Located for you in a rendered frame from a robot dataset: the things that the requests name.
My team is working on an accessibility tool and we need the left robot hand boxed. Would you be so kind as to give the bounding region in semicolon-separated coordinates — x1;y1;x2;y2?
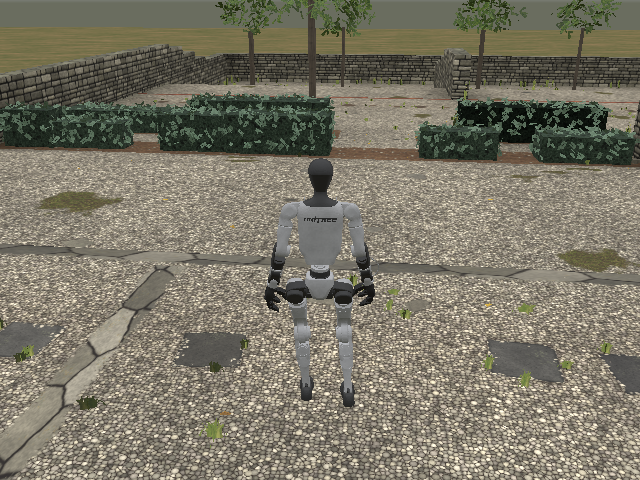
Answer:
264;286;287;312

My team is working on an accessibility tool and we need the robot right upper arm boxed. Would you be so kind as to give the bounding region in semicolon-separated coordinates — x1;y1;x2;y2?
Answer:
341;202;366;258

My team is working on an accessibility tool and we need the right robot hand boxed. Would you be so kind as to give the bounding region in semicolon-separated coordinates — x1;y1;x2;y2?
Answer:
353;282;375;306

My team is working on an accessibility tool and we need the right robot forearm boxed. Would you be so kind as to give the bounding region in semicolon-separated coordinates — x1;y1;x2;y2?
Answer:
356;242;374;286

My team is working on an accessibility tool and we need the left robot forearm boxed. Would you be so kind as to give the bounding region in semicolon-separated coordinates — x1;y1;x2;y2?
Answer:
267;242;286;289

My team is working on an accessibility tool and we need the robot left upper arm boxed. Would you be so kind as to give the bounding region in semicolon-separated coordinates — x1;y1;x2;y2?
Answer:
275;202;300;258

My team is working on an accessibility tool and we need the robot head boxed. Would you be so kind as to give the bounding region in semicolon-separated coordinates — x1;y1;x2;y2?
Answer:
303;158;338;207

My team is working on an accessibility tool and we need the robot right foot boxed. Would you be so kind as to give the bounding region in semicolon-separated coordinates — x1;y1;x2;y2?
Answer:
340;381;355;407

